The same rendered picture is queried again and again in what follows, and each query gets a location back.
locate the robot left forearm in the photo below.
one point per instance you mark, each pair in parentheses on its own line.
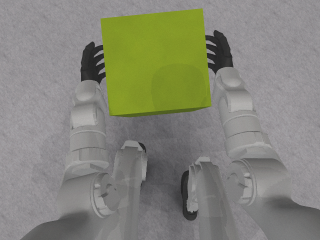
(87,149)

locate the right robot hand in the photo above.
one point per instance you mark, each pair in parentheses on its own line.
(223,57)

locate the carton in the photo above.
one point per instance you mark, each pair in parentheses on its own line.
(156,63)

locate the robot left upper arm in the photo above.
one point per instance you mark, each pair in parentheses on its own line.
(84,205)

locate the robot right forearm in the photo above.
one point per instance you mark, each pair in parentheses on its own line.
(240,122)

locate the robot right upper arm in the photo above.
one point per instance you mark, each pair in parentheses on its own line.
(263,187)

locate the robot right thigh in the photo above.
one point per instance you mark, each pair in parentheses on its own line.
(216,219)

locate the robot right shin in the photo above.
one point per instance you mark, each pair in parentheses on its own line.
(192,202)

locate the left robot hand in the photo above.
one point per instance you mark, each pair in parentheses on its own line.
(89,70)

